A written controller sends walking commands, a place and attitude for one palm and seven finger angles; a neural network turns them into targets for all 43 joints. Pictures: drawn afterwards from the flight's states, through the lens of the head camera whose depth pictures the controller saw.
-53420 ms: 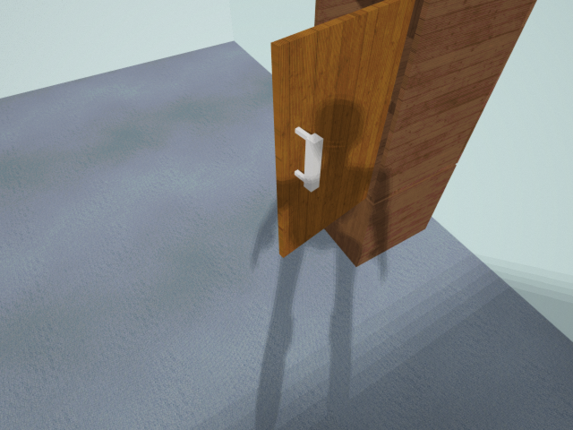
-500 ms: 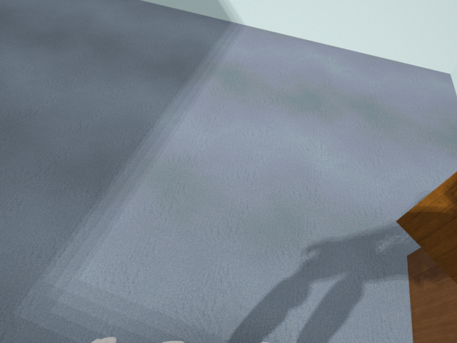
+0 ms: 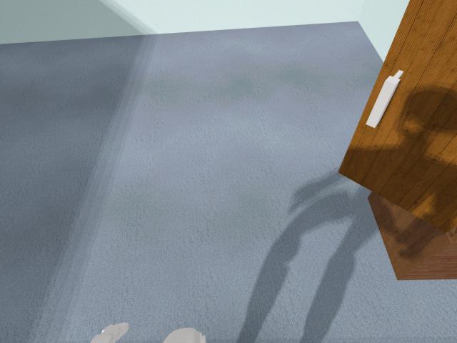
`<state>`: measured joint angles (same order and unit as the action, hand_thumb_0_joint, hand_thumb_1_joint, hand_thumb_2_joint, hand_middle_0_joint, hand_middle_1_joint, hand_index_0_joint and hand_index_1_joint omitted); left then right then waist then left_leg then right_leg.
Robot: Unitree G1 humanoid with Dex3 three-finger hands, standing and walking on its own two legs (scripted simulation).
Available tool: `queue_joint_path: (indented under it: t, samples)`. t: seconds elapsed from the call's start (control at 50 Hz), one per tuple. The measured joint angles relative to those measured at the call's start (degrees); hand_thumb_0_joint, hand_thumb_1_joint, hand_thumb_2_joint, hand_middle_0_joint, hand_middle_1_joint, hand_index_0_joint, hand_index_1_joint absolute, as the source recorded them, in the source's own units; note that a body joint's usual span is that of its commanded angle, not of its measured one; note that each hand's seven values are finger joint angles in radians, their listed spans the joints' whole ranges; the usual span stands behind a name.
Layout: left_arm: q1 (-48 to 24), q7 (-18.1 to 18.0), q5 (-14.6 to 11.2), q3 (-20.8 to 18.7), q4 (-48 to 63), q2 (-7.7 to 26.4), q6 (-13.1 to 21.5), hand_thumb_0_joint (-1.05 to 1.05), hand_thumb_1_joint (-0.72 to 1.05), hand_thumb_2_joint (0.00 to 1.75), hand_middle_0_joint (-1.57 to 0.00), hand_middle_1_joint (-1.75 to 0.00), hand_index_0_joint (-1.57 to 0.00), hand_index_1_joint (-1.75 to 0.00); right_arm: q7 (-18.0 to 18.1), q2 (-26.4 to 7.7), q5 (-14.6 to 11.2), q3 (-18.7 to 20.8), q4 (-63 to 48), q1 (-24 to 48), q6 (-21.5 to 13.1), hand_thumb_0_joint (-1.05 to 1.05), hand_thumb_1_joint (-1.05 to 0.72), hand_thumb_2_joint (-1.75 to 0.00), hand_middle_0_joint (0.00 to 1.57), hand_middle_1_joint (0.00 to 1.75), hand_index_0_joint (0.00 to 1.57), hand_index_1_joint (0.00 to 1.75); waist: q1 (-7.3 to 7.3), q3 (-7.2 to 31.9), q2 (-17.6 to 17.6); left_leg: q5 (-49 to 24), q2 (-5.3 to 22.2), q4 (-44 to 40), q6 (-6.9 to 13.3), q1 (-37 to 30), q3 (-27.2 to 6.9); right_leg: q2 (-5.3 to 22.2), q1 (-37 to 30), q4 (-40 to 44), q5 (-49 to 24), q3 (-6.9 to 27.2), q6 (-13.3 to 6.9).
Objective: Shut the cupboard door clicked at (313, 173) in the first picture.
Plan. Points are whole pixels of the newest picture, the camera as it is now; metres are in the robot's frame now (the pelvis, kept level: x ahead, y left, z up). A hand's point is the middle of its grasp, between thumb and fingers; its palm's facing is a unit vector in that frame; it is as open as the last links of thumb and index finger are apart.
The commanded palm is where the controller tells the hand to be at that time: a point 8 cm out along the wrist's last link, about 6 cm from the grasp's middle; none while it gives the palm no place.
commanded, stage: turn to face it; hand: left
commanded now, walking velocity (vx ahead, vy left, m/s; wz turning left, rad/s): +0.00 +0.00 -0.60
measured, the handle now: (385, 99) +0.64 -0.35 +0.02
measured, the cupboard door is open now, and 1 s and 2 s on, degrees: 48 48 48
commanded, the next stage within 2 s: take the last steps up to it in 1.08 s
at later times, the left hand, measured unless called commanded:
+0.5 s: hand (126, 338) +0.15 +0.23 -0.16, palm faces -0.22 -0.95 -0.20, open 7.4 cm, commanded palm none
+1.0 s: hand (187, 311) +0.20 +0.11 -0.14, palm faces -0.51 -0.82 -0.25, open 7.4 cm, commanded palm none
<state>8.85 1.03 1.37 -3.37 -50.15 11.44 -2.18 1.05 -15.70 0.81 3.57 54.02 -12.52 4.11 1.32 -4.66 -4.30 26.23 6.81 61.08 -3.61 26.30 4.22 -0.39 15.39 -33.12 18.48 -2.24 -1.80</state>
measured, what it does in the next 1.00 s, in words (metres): steps on the spot, turning right: left foot, then right foot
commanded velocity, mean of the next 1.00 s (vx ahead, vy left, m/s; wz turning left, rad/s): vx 0.00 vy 0.00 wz -0.48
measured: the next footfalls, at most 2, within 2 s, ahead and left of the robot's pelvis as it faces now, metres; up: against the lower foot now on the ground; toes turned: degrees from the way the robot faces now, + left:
left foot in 0.34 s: +0.09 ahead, +0.13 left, +0.00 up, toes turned -8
right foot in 0.76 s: +0.00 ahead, -0.11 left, +0.00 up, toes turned -31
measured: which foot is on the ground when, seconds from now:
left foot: up 0.00-0.32, down 0.34-0.76, up 0.78-1.00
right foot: down 0.00-0.34, up 0.36-0.74, down 0.76-1.00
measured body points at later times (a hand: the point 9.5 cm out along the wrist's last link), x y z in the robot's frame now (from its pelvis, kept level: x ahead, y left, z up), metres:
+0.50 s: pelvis +0.03 +0.04 +0.01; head +0.08 +0.06 +0.46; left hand +0.16 +0.28 -0.15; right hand +0.06 -0.22 -0.11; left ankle +0.05 +0.14 -0.73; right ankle -0.05 -0.09 -0.64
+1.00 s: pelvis +0.02 -0.01 +0.01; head +0.04 -0.04 +0.46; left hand +0.22 +0.15 -0.12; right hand -0.08 -0.26 -0.14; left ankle +0.08 +0.13 -0.65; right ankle -0.03 -0.09 -0.73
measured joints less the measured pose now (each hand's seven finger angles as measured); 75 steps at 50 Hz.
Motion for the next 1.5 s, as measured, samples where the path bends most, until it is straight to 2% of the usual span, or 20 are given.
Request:
queue_joint_path:
  t: [0.06, 0.18, 0.28, 0.32, 0.34, 0.4, 0.46, 0.58, 0.7, 0.76, 0.78, 0.84, 0.88, 0.94, 1.1, 1.14, 1.2, 1.26, 1.36, 1.5]
  samples:
    - [1.0, -0.4, -0.1, 0.2, -0.3, -0.2, 0.1, 0.01, 0.91, 0.9, -0.2, -0.3, -0.2, -0.29, -0.3, 0.2, 0.1, -0.1, -0.8, 1.3, -0.4, 0.01, -0.91, -0.9, 0.2, 0.3, 0.2, 0.3, -0.1, 0.0, 1.3, -4.5, -1.2, 2.7, -0.9, 2.9, -1.6, -0.5, -0.9, 3.9, -2.6, 1.9, -0.2]
    - [2.5, -0.4, 0.1, 0.3, -1.0, -0.1, 0.4, 0.01, 0.91, 0.9, -0.2, -0.3, -0.2, -0.3, -0.3, 1.0, -0.1, -0.3, -2.3, 3.1, -1.0, 0.01, -0.91, -0.9, 0.2, 0.3, 0.2, 0.3, -0.94, 0.2, 3.3, -5.1, -2.4, -4.1, -1.8, 2.4, -3.5, -1.8, -1.3, 6.3, -4.0, 4.9, -0.4]
    - [3.7, -0.4, 0.3, -0.2, -1.7, 0.4, 0.0, 0.01, 0.9, 0.9, -0.2, -0.3, -0.2, -0.3, 0.0, 2.0, -0.6, -0.8, -3.2, 4.9, -1.5, 0.01, -0.91, -0.9, 0.2, 0.3, 0.2, 0.3, -2.44, 0.5, 5.0, -3.6, -4.4, -16.1, -1.2, -2.4, -3.4, -2.7, -0.3, 4.4, -3.0, 8.1, 0.7]
    - [4.2, -0.5, 0.1, -0.5, -2.1, 1.0, -0.5, 0.01, 0.9, 0.9, -0.2, -0.3, -0.2, -0.3, 0.2, 2.4, -0.8, -1.3, -3.8, 5.1, -2.3, 0.01, -0.9, -0.9, 0.2, 0.3, 0.2, 0.3, -2.68, 0.9, 5.6, -8.1, -5.0, -25.3, -0.8, -6.3, -3.1, -3.2, 0.8, 2.2, -1.8, 9.5, 1.5]
    - [4.4, -0.5, -0.2, -0.7, -2.2, 1.4, -0.8, 0.01, 0.9, 0.9, -0.2, -0.3, -0.2, -0.3, 0.2, 2.5, -0.7, -1.5, -4.2, 5.0, -2.9, 0.01, -0.9, -0.9, 0.2, 0.3, 0.2, 0.3, -2.57, 1.3, 5.8, -9.3, -4.9, -28.6, 0.9, -7.7, -2.6, -3.7, 1.8, 0.4, -0.8, 9.9, 1.9]
    - [3.5, -0.3, -0.3, -1.4, -2.8, 3.0, -1.7, 0.01, 0.91, 0.9, -0.2, -0.3, -0.2, -0.3, 0.4, 3.9, 0.1, -2.7, -4.7, 5.0, -3.6, 0.01, -0.9, -0.9, 0.2, 0.3, 0.2, 0.3, -2.94, 0.4, 7.5, -8.9, -4.5, -27.8, 4.4, -8.5, -0.1, -3.2, 7.1, -15.4, 9.8, 7.8, 2.7]
    - [2.7, 0.3, 0.0, -2.0, -2.7, 4.0, -2.0, 0.01, 0.91, 0.9, -0.2, -0.3, -0.2, -0.29, 0.7, 4.7, 0.6, -3.4, -5.1, 3.9, -3.7, 0.01, -0.9, -0.9, 0.2, 0.3, 0.2, 0.3, -2.86, -0.2, 6.8, -9.7, -2.7, -30.1, 4.7, -10.8, 1.5, -2.1, 11.1, -28.2, 10.8, 4.1, 4.0]
    - [1.1, 1.3, 0.0, -2.4, -1.6, 4.7, -2.5, 0.01, 0.91, 0.9, -0.2, -0.3, -0.2, -0.29, 0.6, 4.8, 0.7, -3.2, -4.0, 1.8, -3.5, 0.01, -0.9, -0.9, 0.2, 0.3, 0.2, 0.3, -2.36, -0.8, 5.1, -10.3, 0.0, -32.9, 4.1, -14.0, 5.7, 1.5, 11.9, -27.5, 7.2, 1.0, 5.1]
    - [-1.1, 1.5, 0.1, -1.9, -0.8, 3.7, -2.4, 0.01, 0.91, 0.9, -0.2, -0.3, -0.19, -0.29, 0.0, 3.1, 0.8, -2.0, -2.0, -0.6, -2.9, 0.01, -0.9, -0.9, 0.2, 0.3, 0.2, 0.3, -0.59, -0.7, 3.1, -8.1, 2.2, -29.9, 2.7, -14.3, 9.7, 2.5, 7.1, -14.5, 5.7, -1.2, 4.0]
    - [-1.4, 1.5, 0.2, -1.1, 0.1, 3.2, -1.2, 0.01, 0.91, 0.9, -0.2, -0.3, -0.19, -0.29, -0.3, 1.7, 0.5, -1.2, -1.1, -2.2, -2.5, 0.01, -0.9, -0.9, 0.2, 0.3, 0.2, 0.3, -0.01, 0.1, 2.3, -5.3, 3.3, -25.0, 1.3, -12.8, 11.3, 2.1, 1.6, -2.8, -1.5, -2.1, 2.3]
    - [-1.4, 1.3, 0.4, -1.0, 0.2, 2.9, -0.4, 0.01, 0.91, 0.9, -0.2, -0.3, -0.2, -0.29, -0.3, 1.1, 0.3, -0.9, -0.6, -2.3, -2.1, 0.01, -0.9, -0.9, 0.2, 0.3, 0.2, 0.3, -0.21, 0.4, 2.0, -1.9, 3.3, -20.9, 0.8, -11.0, 10.3, 1.8, 1.5, -2.0, 0.4, -1.7, 1.3]
    - [-1.4, 0.2, 0.1, 0.3, -0.1, 1.0, 0.7, 0.01, 0.91, 0.9, -0.2, -0.3, -0.2, -0.29, 0.1, -0.6, -0.1, -0.3, 0.4, -1.2, -0.2, 0.01, -0.9, -0.9, 0.2, 0.3, 0.2, 0.3, 0.34, -0.2, -0.1, 4.1, 0.2, -4.6, 0.5, -4.0, 2.1, 0.6, 2.1, -3.0, 1.0, -1.0, 0.0]
    - [-0.6, -0.4, -0.1, 0.6, -0.4, 0.3, 0.7, 0.0, 0.91, 0.9, -0.2, -0.3, -0.2, -0.29, 0.1, -0.6, -0.1, -0.3, 0.8, -0.7, -0.1, 0.01, -0.91, -0.9, 0.2, 0.3, 0.2, 0.3, 0.4, 0.0, 0.2, 1.5, -1.5, 2.1, 0.2, -0.5, 0.0, 0.4, 1.1, -0.3, -1.1, -0.1, 0.0]
    - [0.6, -0.8, -0.2, 1.0, -1.2, -0.2, 0.7, 0.01, 0.91, 0.9, -0.2, -0.3, -0.2, -0.29, -0.3, 0.3, 0.0, -0.6, 0.6, -0.4, -0.5, 0.01, -0.91, -0.9, 0.2, 0.3, 0.2, 0.3, 0.54, 0.7, 1.4, -3.6, -2.1, 4.1, -0.4, 2.4, -1.6, 0.0, -0.5, 4.0, -3.4, 1.0, -0.4]
    - [3.1, -0.7, 0.3, 1.2, -3.4, -1.5, 0.9, 0.01, 0.91, 0.9, -0.2, -0.3, -0.2, -0.3, -0.3, 2.6, -0.1, -1.1, 0.9, 0.1, -0.9, 0.01, -0.91, -0.9, 0.2, 0.3, 0.2, 0.3, -0.64, 2.6, 3.4, -4.1, -3.0, -8.1, -0.6, -0.6, -3.1, -1.5, -2.1, 7.3, -4.6, 2.7, -0.3]
    - [3.7, -0.8, 0.5, 0.9, -4.0, -1.5, 0.8, 0.01, 0.91, 0.9, -0.2, -0.3, -0.2, -0.3, -0.1, 3.2, -0.3, -1.4, 0.9, 0.5, -1.3, 0.01, -0.91, -0.9, 0.2, 0.3, 0.2, 0.3, -1.25, 2.8, 4.2, -3.6, -3.7, -14.6, -0.3, -3.4, -2.7, -1.6, -1.8, 6.5, -4.2, 3.5, 0.1]
    - [4.7, -0.9, 0.0, 0.5, -4.8, -1.1, 0.2, 0.01, 0.9, 0.9, -0.2, -0.3, -0.2, -0.3, 0.2, 3.8, -0.5, -2.0, 0.4, 0.4, -2.7, 0.01, -0.9, -0.9, 0.2, 0.3, 0.2, 0.3, -1.59, 3.4, 4.6, -9.8, -4.2, -28.4, 1.2, -9.6, -2.3, -2.2, -0.4, 3.2, -2.3, 4.5, 1.3]
    - [4.9, -0.8, -0.3, -0.3, -6.0, 0.3, -0.8, 0.01, 0.91, 0.9, -0.2, -0.3, -0.2, -0.3, 0.4, 5.5, 0.5, -2.9, 0.5, 0.2, -3.5, 0.01, -0.9, -0.9, 0.2, 0.3, 0.2, 0.3, -1.54, 3.4, 6.8, -8.2, -4.9, -28.5, 4.6, -10.4, -0.7, -1.7, 3.0, -6.6, 5.9, 4.9, 1.4]
    - [5.3, 0.6, 0.7, -1.2, -7.0, 1.7, -1.0, 0.01, 0.91, 0.9, -0.2, -0.3, -0.2, -0.29, 0.7, 6.8, 1.2, -3.8, 0.5, -2.9, -4.9, 0.01, -0.9, -0.9, 0.2, 0.3, 0.2, 0.3, -0.93, 3.9, 6.1, -10.5, -3.8, -34.5, 4.6, -14.2, 0.6, -1.0, 9.4, -24.9, 5.3, 2.7, 1.8]
    - [3.9, 1.4, 0.6, -1.1, -7.1, 2.1, -0.4, 0.01, 0.91, 0.9, -0.2, -0.3, -0.19, -0.29, 0.6, 6.2, 1.2, -3.0, 3.6, -7.8, -5.9, 0.01, -0.91, -0.9, 0.2, 0.3, 0.2, 0.3, 0.24, 3.5, 4.8, -11.5, -2.9, -40.4, 3.7, -19.4, 2.8, 2.4, 11.0, -20.1, 0.1, 1.3, 2.3]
